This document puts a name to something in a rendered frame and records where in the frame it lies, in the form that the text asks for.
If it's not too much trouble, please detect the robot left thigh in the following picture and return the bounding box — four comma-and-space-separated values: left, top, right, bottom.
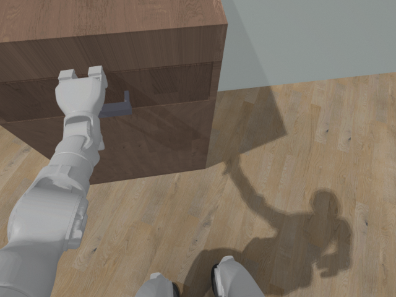
135, 278, 173, 297

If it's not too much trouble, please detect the cabinet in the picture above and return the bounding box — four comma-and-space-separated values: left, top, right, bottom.
0, 0, 228, 185

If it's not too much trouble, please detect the robot left hand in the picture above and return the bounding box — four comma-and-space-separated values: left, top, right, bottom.
55, 66, 108, 150

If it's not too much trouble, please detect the left robot upper arm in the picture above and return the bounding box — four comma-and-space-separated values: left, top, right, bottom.
0, 187, 88, 297

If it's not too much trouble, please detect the drawer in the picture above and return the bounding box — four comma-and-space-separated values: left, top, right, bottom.
0, 62, 212, 122

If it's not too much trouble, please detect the handle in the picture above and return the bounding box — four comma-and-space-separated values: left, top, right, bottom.
98, 90, 132, 118

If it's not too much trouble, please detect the left robot shin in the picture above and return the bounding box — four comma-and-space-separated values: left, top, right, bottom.
150, 272, 166, 280

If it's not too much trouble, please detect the left robot forearm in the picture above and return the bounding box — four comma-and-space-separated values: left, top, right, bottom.
7, 111, 101, 241

